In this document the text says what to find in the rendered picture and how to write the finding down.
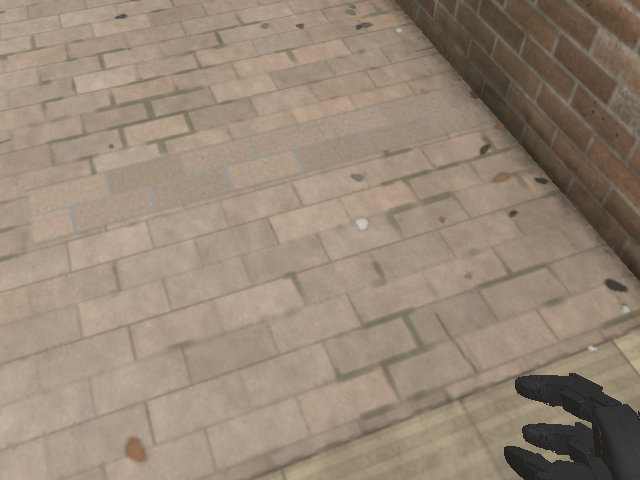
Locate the right robot hand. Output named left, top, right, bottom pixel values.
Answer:
left=504, top=373, right=640, bottom=480

